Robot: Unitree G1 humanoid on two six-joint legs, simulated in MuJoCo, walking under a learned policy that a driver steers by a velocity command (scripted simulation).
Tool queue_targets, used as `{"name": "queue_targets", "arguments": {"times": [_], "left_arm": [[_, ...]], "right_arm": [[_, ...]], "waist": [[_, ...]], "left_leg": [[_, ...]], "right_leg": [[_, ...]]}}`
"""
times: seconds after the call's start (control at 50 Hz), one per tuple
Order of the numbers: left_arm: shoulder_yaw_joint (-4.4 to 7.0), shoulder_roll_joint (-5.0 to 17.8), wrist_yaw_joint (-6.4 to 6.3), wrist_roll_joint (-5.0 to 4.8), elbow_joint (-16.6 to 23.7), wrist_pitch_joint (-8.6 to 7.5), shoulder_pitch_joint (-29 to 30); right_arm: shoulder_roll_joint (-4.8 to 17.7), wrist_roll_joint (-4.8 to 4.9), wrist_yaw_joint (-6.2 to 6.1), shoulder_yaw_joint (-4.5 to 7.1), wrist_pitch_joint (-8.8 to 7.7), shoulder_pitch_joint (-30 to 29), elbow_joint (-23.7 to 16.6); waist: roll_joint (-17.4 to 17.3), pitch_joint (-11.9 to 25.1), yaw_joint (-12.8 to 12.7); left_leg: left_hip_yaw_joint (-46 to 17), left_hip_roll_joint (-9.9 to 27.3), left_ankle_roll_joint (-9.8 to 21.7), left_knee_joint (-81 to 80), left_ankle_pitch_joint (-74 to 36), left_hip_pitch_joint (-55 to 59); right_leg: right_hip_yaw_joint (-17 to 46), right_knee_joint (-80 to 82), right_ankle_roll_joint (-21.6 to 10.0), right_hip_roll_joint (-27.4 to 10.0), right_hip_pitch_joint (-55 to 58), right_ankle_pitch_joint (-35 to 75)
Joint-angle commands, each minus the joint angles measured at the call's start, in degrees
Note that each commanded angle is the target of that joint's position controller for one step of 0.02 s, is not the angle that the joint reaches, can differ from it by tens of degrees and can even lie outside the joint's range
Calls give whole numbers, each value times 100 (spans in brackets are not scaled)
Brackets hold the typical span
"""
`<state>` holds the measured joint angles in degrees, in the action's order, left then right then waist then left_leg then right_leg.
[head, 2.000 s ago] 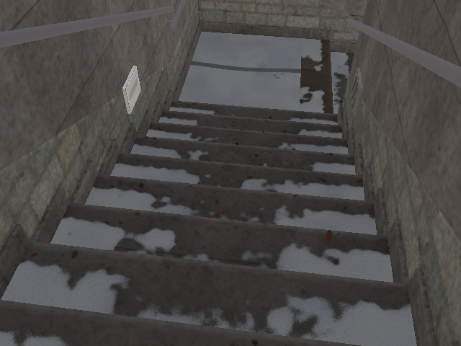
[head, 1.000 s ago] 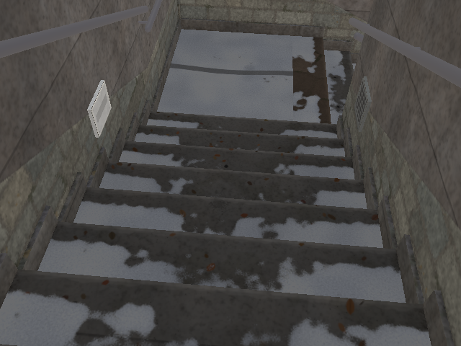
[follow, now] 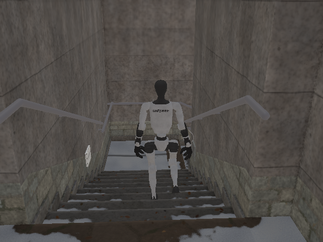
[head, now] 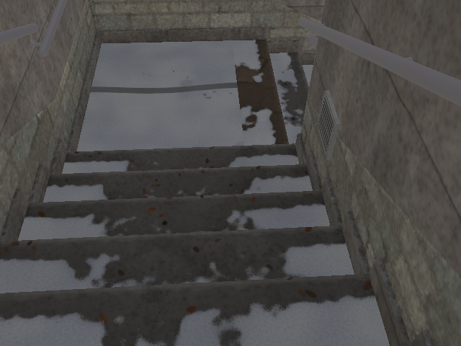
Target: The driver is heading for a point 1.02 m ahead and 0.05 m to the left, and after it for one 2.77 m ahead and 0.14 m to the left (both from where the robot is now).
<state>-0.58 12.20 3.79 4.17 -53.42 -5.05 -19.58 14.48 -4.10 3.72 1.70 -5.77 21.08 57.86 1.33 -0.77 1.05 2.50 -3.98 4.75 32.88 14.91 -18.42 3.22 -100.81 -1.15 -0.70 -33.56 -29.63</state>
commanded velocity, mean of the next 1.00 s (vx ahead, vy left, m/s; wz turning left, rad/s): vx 0.50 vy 0.00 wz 0.26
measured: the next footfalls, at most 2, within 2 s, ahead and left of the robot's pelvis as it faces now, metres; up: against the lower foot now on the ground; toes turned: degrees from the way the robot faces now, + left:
right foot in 0.34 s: +0.37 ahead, -0.12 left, -0.15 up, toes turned +11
left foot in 0.76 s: +0.47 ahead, +0.13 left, -0.15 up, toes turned +23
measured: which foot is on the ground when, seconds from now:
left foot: down 0.00-0.36, up 0.38-0.74, down 0.76-1.00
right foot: up 0.00-0.32, down 0.34-0.78, up 0.80-1.00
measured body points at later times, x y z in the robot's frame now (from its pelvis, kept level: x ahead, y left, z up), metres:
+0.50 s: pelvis +0.31 -0.04 -0.16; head +0.30 -0.03 +0.29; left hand +0.27 +0.21 -0.30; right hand +0.41 -0.27 -0.29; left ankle +0.24 +0.07 -0.67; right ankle +0.33 -0.13 -0.88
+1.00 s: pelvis +0.53 +0.02 -0.18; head +0.54 +0.01 +0.27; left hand +0.56 +0.27 -0.31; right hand +0.54 -0.20 -0.33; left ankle +0.44 +0.11 -0.88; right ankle +0.70 -0.09 -0.86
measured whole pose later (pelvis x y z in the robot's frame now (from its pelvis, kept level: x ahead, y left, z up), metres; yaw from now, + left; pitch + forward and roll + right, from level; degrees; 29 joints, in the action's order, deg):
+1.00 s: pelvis +0.53 +0.02 -0.18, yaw +15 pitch +2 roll +3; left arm 1.6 12.5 3.8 5.9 -51.6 -4.9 -14.7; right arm 9.1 -6.7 -0.1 -0.4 -5.5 26.1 55.5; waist 2.1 1.5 4.0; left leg 8.1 0.8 1.2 45.9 30.1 -17.0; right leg 4.3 -49.0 -4.6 -4.0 -39.4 16.2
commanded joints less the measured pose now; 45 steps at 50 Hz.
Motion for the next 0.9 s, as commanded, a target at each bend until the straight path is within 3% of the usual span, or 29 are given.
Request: {"name": "queue_targets", "arguments": {"times": [0.02,0.04,0.06,0.1,0.12,0.16,0.18,0.22,0.26,0.3,0.34,0.36,0.38,0.42,0.44,0.48,0.5,0.54,0.6,0.62,0.72,0.74,0.76,0.78,0.8,0.82,0.84,0.86,0.9], "left_arm": [[-37,-80,-232,305,511,-21,44],[-36,-1,-154,358,469,89,32],[-46,17,-96,312,529,132,77],[-161,-98,85,175,526,93,-58],[-185,-5,120,230,584,47,249],[-130,329,43,325,960,29,1553],[-210,307,-6,241,1025,2,2188],[-306,54,-9,75,1298,130,2335],[-285,130,90,66,1354,135,1764],[-107,589,-55,68,1034,81,890],[330,1479,-185,-230,434,15,-877],[454,1729,-75,-55,135,-58,-1737],[396,1635,112,63,362,15,-1632],[348,1213,172,88,474,74,-1037],[58,214,124,73,467,-2,-536],[-31,-1,-3,24,291,-101,-283],[-121,-381,-181,-20,269,-255,36],[-23,170,-256,-66,68,-446,-281],[164,950,-34,96,-253,-369,-719],[217,1014,-30,143,-211,-343,-649],[200,674,-101,26,-438,-255,-1168],[342,998,-310,-593,-317,-59,-957],[385,1099,-388,-600,-285,31,-960],[374,899,49,214,-229,-134,-1185],[257,262,292,262,-68,-182,-1137],[318,319,317,-185,448,-190,50],[319,201,187,-300,637,-180,553],[350,309,40,-123,508,-111,422],[132,-201,-136,348,199,77,-355]], "right_arm": [[-181,-116,-134,-256,-188,-463,-340],[-199,139,-177,-273,-246,-371,-394],[20,160,-171,-256,-274,-231,-368],[582,-136,-110,-159,-296,-18,-287],[368,-199,-159,-206,-332,337,-167],[317,3,-369,-202,-349,1980,259],[-275,123,-424,-309,-295,2018,200],[184,-162,-198,-303,-112,1589,51],[495,-240,19,-243,-47,1119,-175],[511,-96,-35,-186,-76,750,-443],[798,-173,190,-119,-19,182,-587],[-144,-8,307,-219,-86,1506,-317],[-465,149,361,-296,-105,2573,-184],[313,159,141,-86,-7,547,-1073],[137,53,39,-141,59,167,-1141],[-192,-12,40,-174,168,22,-1167],[-314,-185,88,-217,160,-119,-1133],[-172,-112,144,-94,134,-438,-986],[-15,-59,210,-44,175,-751,-1155],[103,-198,191,-6,162,-672,-1121],[141,-117,0,22,192,-1225,-1445],[-61,355,-221,29,307,-1485,-1239],[45,347,-331,43,303,-747,-945],[939,92,-243,314,1,559,-794],[1064,28,-292,331,-44,1748,-495],[963,-202,-284,333,-163,2273,-195],[717,-193,-247,307,-186,1509,-165],[127,-14,-219,116,-131,605,-370],[-715,-111,-281,-195,30,-246,-669]], "waist": [[-273,-694,-475],[-231,-431,-366],[-157,-266,-294],[-159,100,-374],[54,83,-113],[-353,-9,725],[24,-5,1012],[-413,-67,706],[-590,-311,270],[-302,-537,-55],[-259,-132,-984],[756,1339,-670],[1098,2289,-349],[384,618,-729],[-291,199,-391],[-32,-589,184],[-126,-620,216],[59,-375,-191],[64,-97,0],[-30,0,28],[156,-54,-103],[-40,89,60],[-276,198,326],[-571,877,628],[-1589,1904,1064],[-858,760,1384],[-329,-333,1019],[91,-242,525],[-90,-369,-90]], "left_leg": [[-2282,1666,1542,-1357,-833,-823],[-1936,1395,1617,-1542,-248,-1355],[-1872,1189,1560,-1370,-51,-1700],[-1300,709,1299,-304,-1303,-2587],[-1688,745,1299,234,-1088,-1880],[-2762,977,1393,1191,-849,1199],[-2678,831,1185,1460,163,1251],[-2498,507,1184,1135,1021,-1297],[-2861,578,1218,1146,1007,-2531],[-2867,443,900,2093,886,-2021],[-2655,279,386,4135,-977,-1494],[-1829,-300,-37,6589,217,-2647],[-1147,-534,-189,9182,3000,-4172],[-838,84,-357,9330,1928,-6022],[-1218,652,-143,7924,661,-5399],[-914,1072,13,6733,438,-3831],[-1001,1384,204,4782,-895,-3552],[-241,980,15,2569,-2026,-1877],[-601,886,-152,2666,-2001,-1923],[-541,767,-191,2527,-1891,-2017],[201,441,-133,2162,-229,-1120],[343,266,35,1270,-70,-509],[336,161,126,799,-1143,899],[10,450,623,1312,-1684,3617],[-2609,2218,2047,109,-2178,4617],[-3508,2609,1989,-653,-1853,3829],[-3309,2701,1712,-855,-855,2759],[-2765,2562,1538,-778,-446,1845],[-1775,2325,1286,-751,-268,18]], "right_leg": [[674,2430,-419,-983,-1364,2253],[352,3347,-343,-857,-711,2976],[159,3806,-207,-756,-302,3137],[-352,3449,33,-396,1023,3676],[253,3880,171,-582,184,4525],[390,4731,352,-501,-2825,4068],[568,6670,344,-641,-2669,5076],[-304,6883,203,-175,105,5524],[-458,6032,163,-114,1651,4873],[-434,7037,118,5,2431,3889],[-340,7936,-389,-281,3989,4178],[353,6156,-1514,-1269,6232,7094],[1883,5806,-2685,-2661,7167,8848],[2715,7283,-2518,-2929,5091,4565],[2063,7686,-1962,-2473,3888,3272],[1219,8226,-1873,-2012,1339,3358],[596,8370,-1514,-1329,1000,2580],[-148,8552,-1546,-927,233,2490],[334,7948,-1656,-1513,1138,4506],[310,7688,-1605,-1540,1556,4848],[175,7010,-1482,-1376,1995,5256],[-212,6625,-1024,-1047,2037,5693],[-422,5523,-882,-780,1456,5969],[-426,4157,-757,-489,-577,4876],[-446,1943,-333,235,-1574,-541],[486,1721,-524,354,-2628,-884],[700,2207,-617,140,-3218,-76],[651,2655,-645,-170,-2738,583],[680,3447,-590,-539,-1299,1753]]}}
Keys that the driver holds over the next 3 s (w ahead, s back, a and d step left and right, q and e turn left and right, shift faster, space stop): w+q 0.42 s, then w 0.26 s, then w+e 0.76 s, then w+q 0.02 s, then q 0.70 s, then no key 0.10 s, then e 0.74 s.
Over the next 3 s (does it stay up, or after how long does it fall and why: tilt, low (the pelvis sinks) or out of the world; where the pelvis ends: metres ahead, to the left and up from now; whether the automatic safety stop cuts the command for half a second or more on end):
stays up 0.98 0.06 -0.43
